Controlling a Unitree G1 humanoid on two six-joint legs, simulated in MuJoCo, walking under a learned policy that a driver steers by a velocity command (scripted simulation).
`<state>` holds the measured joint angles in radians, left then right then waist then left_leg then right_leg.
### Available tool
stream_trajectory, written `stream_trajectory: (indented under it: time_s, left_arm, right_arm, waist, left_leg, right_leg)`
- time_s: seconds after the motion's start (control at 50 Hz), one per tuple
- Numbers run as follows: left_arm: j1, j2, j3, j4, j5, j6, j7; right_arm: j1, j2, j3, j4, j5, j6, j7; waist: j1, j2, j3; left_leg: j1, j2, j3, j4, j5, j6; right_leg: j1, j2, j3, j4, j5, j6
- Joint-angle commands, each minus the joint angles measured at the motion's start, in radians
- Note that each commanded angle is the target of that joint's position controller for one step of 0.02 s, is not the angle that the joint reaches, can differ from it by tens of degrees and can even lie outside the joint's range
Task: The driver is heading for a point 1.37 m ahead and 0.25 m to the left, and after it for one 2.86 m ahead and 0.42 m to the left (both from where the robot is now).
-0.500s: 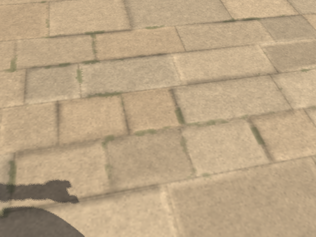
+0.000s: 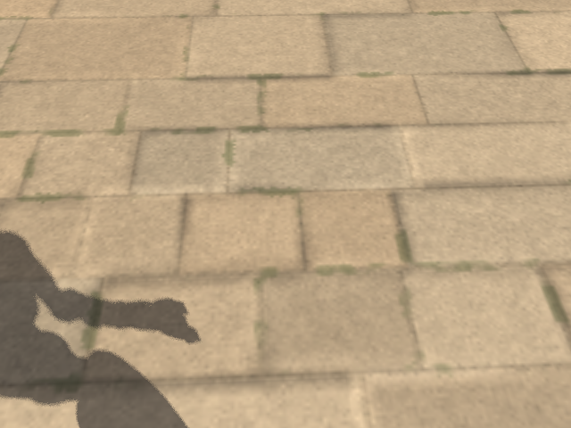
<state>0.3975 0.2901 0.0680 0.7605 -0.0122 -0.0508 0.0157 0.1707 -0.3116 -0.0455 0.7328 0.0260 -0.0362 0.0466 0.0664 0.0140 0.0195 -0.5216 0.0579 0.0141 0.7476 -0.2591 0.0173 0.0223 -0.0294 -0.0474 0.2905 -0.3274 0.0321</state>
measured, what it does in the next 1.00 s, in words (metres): walks ahead, turning left: left foot, then right foot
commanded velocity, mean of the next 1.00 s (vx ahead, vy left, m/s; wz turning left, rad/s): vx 0.47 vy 0.00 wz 0.42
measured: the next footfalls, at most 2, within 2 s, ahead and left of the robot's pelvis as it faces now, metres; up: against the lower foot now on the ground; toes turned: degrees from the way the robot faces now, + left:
left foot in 0.08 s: +0.16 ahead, +0.13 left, +0.00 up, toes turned +5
right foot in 0.60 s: +0.52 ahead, +0.01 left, +0.00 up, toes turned +24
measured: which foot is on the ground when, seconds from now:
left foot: up 0.00-0.06, down 0.08-0.60, up 0.62-1.00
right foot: down 0.00-0.08, up 0.10-0.58, down 0.60-1.00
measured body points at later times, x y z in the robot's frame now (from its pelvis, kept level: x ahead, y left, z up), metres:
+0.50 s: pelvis +0.25 +0.07 +0.00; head +0.28 +0.10 +0.45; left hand +0.42 +0.35 -0.07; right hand +0.34 -0.21 -0.10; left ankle +0.12 +0.12 -0.74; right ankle +0.48 -0.04 -0.69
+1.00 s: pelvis +0.52 +0.15 +0.00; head +0.55 +0.17 +0.45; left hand +0.38 +0.40 -0.12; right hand +0.83 +0.06 -0.07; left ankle +0.60 +0.35 -0.71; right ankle +0.49 +0.00 -0.74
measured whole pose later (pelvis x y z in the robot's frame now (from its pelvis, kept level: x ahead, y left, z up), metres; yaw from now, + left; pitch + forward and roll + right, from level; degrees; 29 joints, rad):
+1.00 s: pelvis +0.52 +0.15 +0.00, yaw +26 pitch +1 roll -3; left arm 0.40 0.30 0.06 0.84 -0.03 -0.08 -0.02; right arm 0.04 -0.28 -0.02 0.64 0.01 -0.07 0.03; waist 0.12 0.04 0.04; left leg -0.58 0.07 -0.05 0.59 -0.05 0.00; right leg 0.00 0.03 -0.03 0.25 -0.27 0.00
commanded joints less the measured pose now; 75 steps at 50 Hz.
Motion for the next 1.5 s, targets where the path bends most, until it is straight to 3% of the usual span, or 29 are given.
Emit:
stream_trajectory:
  time_s: [0.02, 0.08, 0.1, 0.12, 0.14, 0.16, 0.18, 0.2, 0.3, 0.4, 0.52, 0.58, 0.6, 0.62, 0.64, 0.66, 0.7, 0.76, 0.82, 0.96, 1.02, 1.06, 1.08, 1.1, 1.12, 1.14, 1.22, 1.32, 1.5]
  left_arm:
    - [-0.074, 0.191, 0.054, -0.067, -0.016, -0.018, -0.006]
    - [-0.07, 0.148, 0.036, -0.069, 0.002, -0.013, -0.004]
    - [-0.075, 0.083, 0.011, -0.122, 0.028, -0.019, 0.002]
    - [-0.053, 0.038, -0.01, -0.165, 0.019, -0.045, 0.002]
    - [-0.121, 0.138, 0.012, -0.161, -0.028, -0.062, -0.009]
    - [-0.165, 0.167, 0.018, -0.169, -0.038, -0.075, -0.014]
    - [-0.171, 0.155, 0.016, -0.157, -0.015, -0.081, -0.01]
    - [-0.163, 0.148, 0.02, -0.147, 0.01, -0.08, -0.007]
    - [-0.21, 0.109, 0.015, -0.153, 0.031, -0.049, -0.011]
    - [-0.42, 0.058, -0.008, -0.202, 0.019, -0.062, -0.025]
    - [-0.489, 0.097, 0.003, -0.22, 0.006, -0.086, -0.052]
    - [-0.265, 0.163, 0.039, -0.173, 0.009, -0.094, -0.035]
    - [-0.095, 0.214, 0.052, -0.161, 0.025, -0.091, -0.024]
    - [-0.015, 0.266, 0.064, -0.119, 0.031, -0.079, -0.03]
    - [-0.016, 0.167, 0.044, -0.123, 0.011, -0.076, -0.037]
    - [-0.067, 0.113, 0.029, -0.124, 0.008, -0.07, -0.033]
    - [-0.142, 0.092, 0.018, -0.108, 0.02, -0.06, -0.034]
    - [-0.156, 0.072, 0.01, -0.08, 0.019, -0.071, -0.036]
    - [-0.145, 0.12, 0.022, -0.047, 0.002, -0.075, -0.036]
    - [-0.045, 0.18, 0.028, 0.015, -0.021, -0.044, -0.032]
    - [-0.03, 0.204, 0.034, 0.031, -0.023, -0.025, -0.025]
    - [-0.036, 0.177, 0.02, 0.031, -0.015, -0.02, -0.021]
    - [-0.045, 0.109, -0.007, 0.0, 0.009, -0.023, -0.021]
    - [0.084, 0.004, -0.038, -0.021, -0.004, -0.034, -0.018]
    - [0.046, 0.109, -0.012, -0.003, -0.028, -0.038, -0.017]
    - [-0.028, 0.154, 0.006, -0.024, -0.042, -0.037, -0.017]
    - [-0.061, 0.096, 0.008, -0.025, -0.021, -0.002, -0.016]
    - [-0.146, 0.054, 0.001, -0.068, -0.012, 0.022, -0.023]
    - [-0.396, 0.046, -0.013, -0.184, -0.011, 0.014, -0.079]
  right_arm:
    - [-0.094, -0.057, -0.005, -0.108, 0.0, -0.006, 0.008]
    - [0.182, -0.154, -0.064, -0.039, 0.007, 0.002, -0.007]
    - [0.317, -0.273, -0.096, -0.029, 0.007, 0.005, -0.026]
    - [0.314, -0.311, -0.087, -0.055, 0.002, -0.013, -0.016]
    - [0.253, -0.225, -0.064, -0.066, -0.003, -0.03, -0.013]
    - [0.211, -0.185, -0.052, -0.073, -0.011, -0.04, -0.012]
    - [0.16, -0.164, -0.045, -0.082, -0.016, -0.04, -0.013]
    - [0.118, -0.145, -0.038, -0.095, -0.025, -0.037, -0.015]
    - [0.119, -0.14, -0.037, -0.093, -0.019, -0.041, -0.042]
    - [0.203, -0.155, -0.046, -0.044, -0.003, -0.028, -0.066]
    - [0.253, -0.154, -0.055, -0.01, 0.006, -0.002, -0.081]
    - [0.209, -0.134, -0.051, -0.028, -0.004, 0.007, -0.073]
    - [0.197, -0.085, -0.031, -0.06, -0.022, 0.007, -0.067]
    - [0.37, 0.012, -0.002, -0.069, -0.001, -0.003, -0.063]
    - [0.373, -0.083, -0.013, -0.041, 0.016, -0.007, -0.066]
    - [0.257, -0.141, -0.03, -0.048, 0.018, -0.007, -0.064]
    - [0.12, -0.125, -0.03, -0.085, -0.01, -0.014, -0.064]
    - [0.136, -0.061, -0.02, -0.086, -0.002, -0.011, -0.05]
    - [0.061, -0.023, 0.0, -0.111, -0.021, -0.012, -0.043]
    - [-0.164, -0.034, 0.01, -0.168, -0.011, -0.046, -0.015]
    - [-0.148, -0.075, -0.009, -0.172, -0.009, -0.057, -0.01]
    - [0.042, -0.136, -0.046, -0.118, -0.017, -0.057, -0.023]
    - [0.214, -0.211, -0.069, -0.098, -0.035, -0.052, -0.037]
    - [0.257, -0.277, -0.081, -0.086, -0.046, -0.039, -0.038]
    - [0.251, -0.18, -0.059, -0.086, -0.038, -0.039, -0.034]
    - [0.196, -0.134, -0.043, -0.082, -0.027, -0.042, -0.033]
    - [0.044, -0.051, -0.027, -0.065, -0.042, -0.067, -0.027]
    - [0.048, -0.087, -0.047, -0.015, -0.04, -0.086, -0.041]
    - [0.147, -0.166, -0.072, 0.053, -0.009, -0.04, -0.055]
  waist:
    - [-0.028, -0.124, 0.072]
    - [-0.17, -0.029, -0.072]
    - [-0.21, 0.202, -0.152]
    - [-0.162, 0.308, -0.267]
    - [-0.177, 0.174, -0.166]
    - [-0.158, 0.127, -0.071]
    - [-0.124, 0.038, -0.035]
    - [-0.094, 0.032, -0.013]
    - [-0.071, 0.04, 0.014]
    - [-0.14, 0.061, 0.038]
    - [-0.137, 0.084, 0.032]
    - [-0.016, 0.106, -0.107]
    - [0.055, 0.036, -0.287]
    - [-0.022, -0.311, -0.442]
    - [-0.003, -0.26, -0.391]
    - [0.021, -0.152, -0.231]
    - [-0.009, -0.045, -0.053]
    - [-0.063, -0.105, -0.028]
    - [-0.062, -0.09, 0.009]
    - [0.006, -0.08, 0.038]
    - [-0.035, -0.093, 0.027]
    - [-0.143, -0.074, -0.088]
    - [-0.216, 0.022, -0.239]
    - [-0.159, 0.292, -0.376]
    - [-0.188, 0.197, -0.321]
    - [-0.176, 0.155, -0.187]
    - [-0.077, 0.114, -0.044]
    - [-0.069, 0.046, 0.02]
    - [-0.142, 0.02, 0.087]
  left_leg:
    - [0.081, -0.012, 0.042, -0.074, 0.044, 0.021]
    - [0.47, -0.106, 0.073, -0.141, 0.033, 0.096]
    - [0.689, 0.102, -0.329, -0.27, -0.117, 0.21]
    - [0.802, 0.27, -0.885, -0.523, -0.421, 0.345]
    - [0.74, 0.289, -0.845, -0.578, -0.49, 0.317]
    - [0.64, 0.263, -0.719, -0.557, -0.403, 0.287]
    - [0.543, 0.219, -0.605, -0.533, -0.262, 0.256]
    - [0.457, 0.168, -0.506, -0.534, -0.135, 0.236]
    - [0.349, 0.087, -0.327, -0.577, 0.177, 0.243]
    - [0.328, 0.042, -0.282, -0.545, 0.21, 0.193]
    - [0.473, 0.101, -0.405, -0.422, 0.278, 0.168]
    - [0.453, 0.036, -0.38, -0.181, 0.543, 0.115]
    - [0.307, -0.024, -0.33, 0.087, 0.394, 0.082]
    - [-0.075, -0.18, -0.227, 0.426, -0.276, 0.01]
    - [-0.182, -0.111, -0.244, 0.555, -0.304, 0.0]
    - [-0.212, -0.074, -0.221, 0.576, -0.21, -0.007]
    - [-0.179, -0.018, -0.168, 0.502, -0.105, -0.013]
    - [-0.099, 0.02, -0.141, 0.386, -0.082, -0.01]
    - [-0.12, 0.047, -0.101, 0.217, -0.027, -0.024]
    - [0.011, 0.001, -0.044, -0.153, 0.254, -0.02]
    - [0.095, -0.021, -0.047, -0.232, 0.199, 0.006]
    - [0.399, -0.037, -0.027, -0.278, 0.187, 0.047]
    - [0.669, 0.144, -0.201, -0.25, 0.185, 0.108]
    - [0.915, 0.37, -0.613, -0.354, -0.03, 0.24]
    - [0.843, 0.346, -0.684, -0.431, -0.17, 0.235]
    - [0.739, 0.318, -0.537, -0.447, -0.157, 0.201]
    - [0.439, 0.209, -0.226, -0.559, 0.134, 0.169]
    - [0.42, 0.207, -0.041, -0.62, 0.302, 0.179]
    - [0.597, 0.234, 0.146, -0.562, 0.439, 0.129]
  right_leg:
    - [-0.152, -0.246, 0.091, -0.116, 0.074, -0.178]
    - [-0.262, -0.161, -0.069, 0.318, 0.459, -0.097]
    - [-0.527, -0.056, -0.123, 0.729, 0.216, -0.007]
    - [-0.749, 0.089, 0.082, 0.955, -0.264, 0.012]
    - [-0.851, 0.022, 0.161, 1.033, -0.187, -0.012]
    - [-0.869, -0.022, 0.143, 1.002, -0.097, -0.047]
    - [-0.82, -0.062, 0.138, 0.937, -0.021, -0.057]
    - [-0.758, -0.086, 0.142, 0.858, 0.041, -0.055]
    - [-0.71, -0.059, 0.109, 0.665, 0.228, 0.012]
    - [-0.637, 0.007, 0.096, 0.33, 0.44, 0.041]
    - [-0.565, 0.036, 0.134, 0.18, 0.376, -0.007]
    - [-0.221, 0.032, 0.101, 0.134, 0.316, -0.084]
    - [0.092, -0.126, 0.248, 0.189, 0.251, -0.152]
    - [0.46, -0.368, 0.726, 0.127, 0.052, -0.317]
    - [0.409, -0.38, 0.847, 0.042, -0.139, -0.302]
    - [0.266, -0.332, 0.681, 0.016, -0.125, -0.261]
    - [0.008, -0.251, 0.469, -0.025, 0.125, -0.24]
    - [-0.113, -0.196, 0.333, -0.093, 0.259, -0.252]
    - [-0.153, -0.207, 0.262, -0.148, 0.331, -0.279]
    - [-0.147, -0.181, 0.168, -0.132, 0.361, -0.225]
    - [-0.094, -0.214, 0.209, -0.061, 0.379, -0.193]
    - [-0.158, -0.14, 0.156, 0.173, 0.517, -0.142]
    - [-0.329, -0.074, 0.108, 0.472, 0.303, -0.097]
    - [-0.649, 0.059, 0.072, 0.801, -0.227, -0.041]
    - [-0.743, 0.025, 0.175, 0.934, -0.248, -0.04]
    - [-0.796, -0.014, 0.169, 0.96, -0.161, -0.048]
    - [-0.656, -0.101, 0.15, 0.867, 0.043, -0.029]
    - [-0.714, -0.104, 0.159, 0.705, 0.208, -0.008]
    - [-0.702, -0.059, 0.021, 0.356, 0.276, -0.08]
Over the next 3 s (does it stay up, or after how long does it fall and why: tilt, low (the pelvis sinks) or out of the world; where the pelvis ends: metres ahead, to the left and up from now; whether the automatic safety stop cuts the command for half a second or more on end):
stays up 1.54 0.23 -0.01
